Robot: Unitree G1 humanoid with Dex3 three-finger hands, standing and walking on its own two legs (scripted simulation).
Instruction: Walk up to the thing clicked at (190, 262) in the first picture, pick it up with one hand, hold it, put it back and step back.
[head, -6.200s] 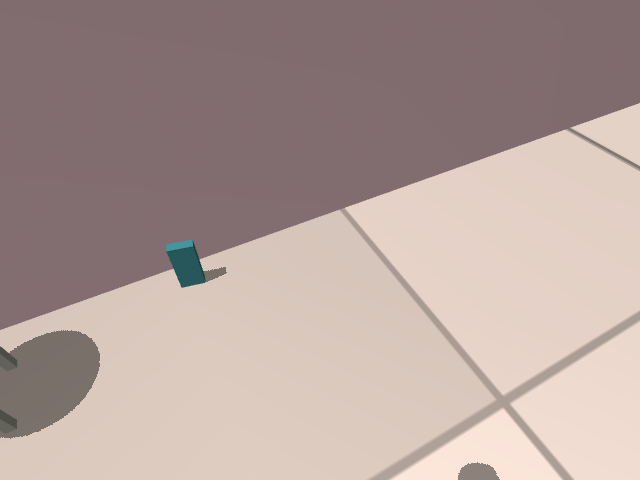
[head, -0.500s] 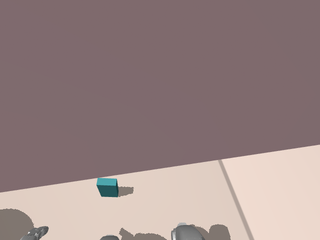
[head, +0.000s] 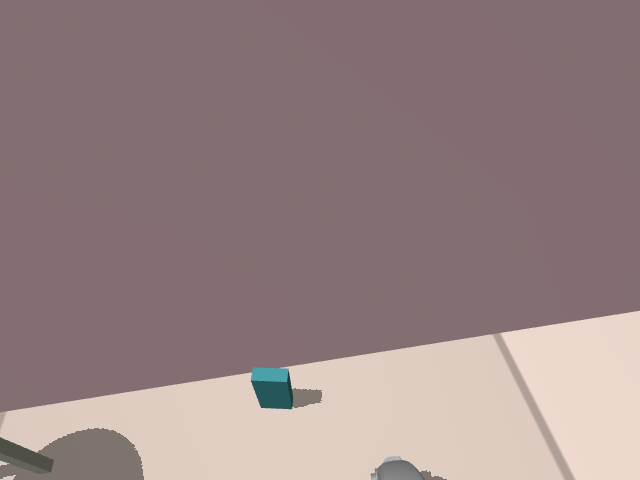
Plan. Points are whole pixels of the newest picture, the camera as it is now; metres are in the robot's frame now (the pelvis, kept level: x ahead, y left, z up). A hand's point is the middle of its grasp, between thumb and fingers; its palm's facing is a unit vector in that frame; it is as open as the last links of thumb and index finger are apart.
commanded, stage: walk up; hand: left
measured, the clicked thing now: (273, 389) +0.47 +0.15 -0.63
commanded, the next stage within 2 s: none
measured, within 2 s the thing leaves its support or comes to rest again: neither
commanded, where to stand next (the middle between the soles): +0.10 -0.05 m, yaw +0 degrees
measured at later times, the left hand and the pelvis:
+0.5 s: hand out of the picture +0.14 +0.19 -0.13, palm faces -0.09 -0.93 -0.35, open 7.4 cm; pelvis +0.00 -0.05 +0.01, yaw -1 degrees
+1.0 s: hand out of the picture +0.01 +0.24 -0.11, palm faces -0.07 -0.90 -0.44, open 7.4 cm; pelvis -0.03 -0.06 +0.02, yaw -2 degrees
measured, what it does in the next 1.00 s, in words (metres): steps on the spot: right foot, then left foot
